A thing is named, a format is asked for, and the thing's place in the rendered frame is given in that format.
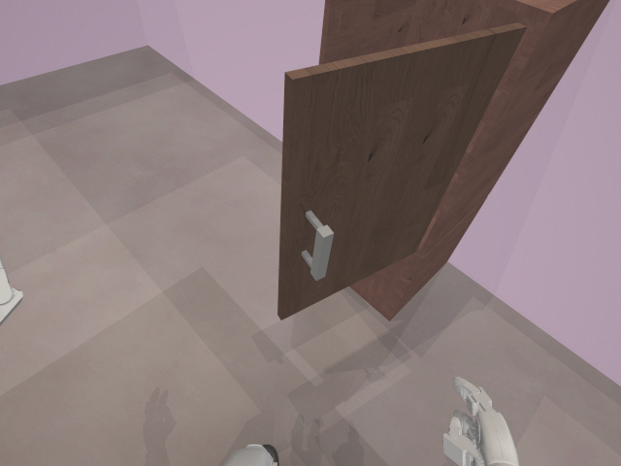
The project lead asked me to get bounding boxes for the left robot shin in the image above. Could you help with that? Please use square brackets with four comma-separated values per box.
[246, 445, 271, 457]

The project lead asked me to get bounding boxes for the cupboard door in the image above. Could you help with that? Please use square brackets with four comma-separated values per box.
[278, 22, 527, 320]

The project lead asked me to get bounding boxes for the right robot hand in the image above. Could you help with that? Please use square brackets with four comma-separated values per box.
[443, 377, 519, 466]

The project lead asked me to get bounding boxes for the left robot hand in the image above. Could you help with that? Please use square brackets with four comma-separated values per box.
[0, 258, 23, 326]

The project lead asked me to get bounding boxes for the handle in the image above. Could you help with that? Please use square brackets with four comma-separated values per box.
[302, 211, 334, 281]

